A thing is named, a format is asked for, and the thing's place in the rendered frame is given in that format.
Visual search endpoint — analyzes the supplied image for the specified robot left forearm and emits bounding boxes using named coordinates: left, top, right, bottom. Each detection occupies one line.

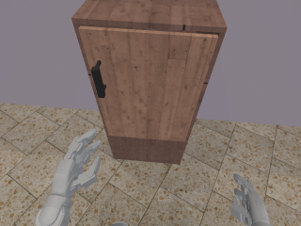
left=35, top=194, right=73, bottom=226

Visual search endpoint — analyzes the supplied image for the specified handle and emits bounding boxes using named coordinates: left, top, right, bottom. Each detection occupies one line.
left=90, top=60, right=106, bottom=98

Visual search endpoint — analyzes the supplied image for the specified robot right hand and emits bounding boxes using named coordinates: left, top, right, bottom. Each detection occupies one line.
left=230, top=173, right=270, bottom=226

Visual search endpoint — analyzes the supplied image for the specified robot left hand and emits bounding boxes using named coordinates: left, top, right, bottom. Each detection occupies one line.
left=51, top=129, right=102, bottom=199

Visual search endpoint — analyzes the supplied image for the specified cupboard door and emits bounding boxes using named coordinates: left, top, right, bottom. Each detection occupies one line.
left=78, top=25, right=218, bottom=142

